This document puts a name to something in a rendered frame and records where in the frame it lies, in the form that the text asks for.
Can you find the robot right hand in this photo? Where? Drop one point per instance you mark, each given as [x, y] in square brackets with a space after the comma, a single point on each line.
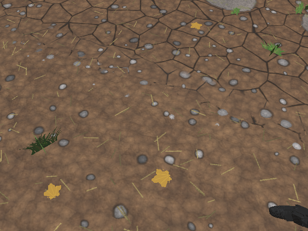
[298, 214]

